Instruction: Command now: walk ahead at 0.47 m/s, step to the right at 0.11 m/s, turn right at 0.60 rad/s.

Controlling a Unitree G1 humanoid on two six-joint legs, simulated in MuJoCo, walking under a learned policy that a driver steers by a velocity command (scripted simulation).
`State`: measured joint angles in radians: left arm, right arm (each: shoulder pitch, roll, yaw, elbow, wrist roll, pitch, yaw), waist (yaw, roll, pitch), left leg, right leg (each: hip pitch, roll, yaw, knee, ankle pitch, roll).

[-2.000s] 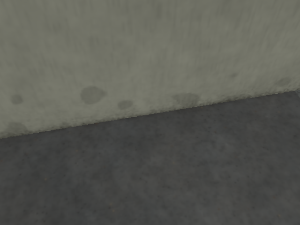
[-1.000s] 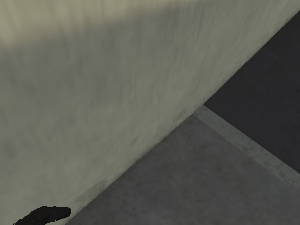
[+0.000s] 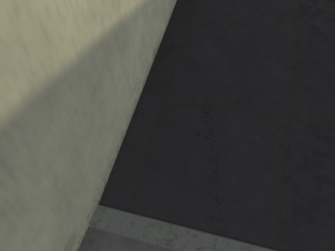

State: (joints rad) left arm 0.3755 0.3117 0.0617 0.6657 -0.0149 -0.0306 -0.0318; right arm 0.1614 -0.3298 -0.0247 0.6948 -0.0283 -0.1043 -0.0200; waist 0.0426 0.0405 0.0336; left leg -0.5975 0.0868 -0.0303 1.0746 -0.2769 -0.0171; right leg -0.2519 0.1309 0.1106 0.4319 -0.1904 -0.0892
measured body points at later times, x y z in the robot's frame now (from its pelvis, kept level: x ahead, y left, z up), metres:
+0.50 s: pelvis +0.30 -0.01 +0.01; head +0.32 -0.01 +0.46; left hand +0.50 +0.23 -0.10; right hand +0.28 -0.32 -0.10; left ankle +0.32 +0.09 -0.74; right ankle +0.26 -0.15 -0.66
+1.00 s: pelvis +0.45 -0.13 +0.00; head +0.47 -0.15 +0.44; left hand +0.71 +0.02 -0.10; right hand +0.43 -0.42 -0.13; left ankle +0.54 +0.01 -0.70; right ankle +0.50 -0.23 -0.74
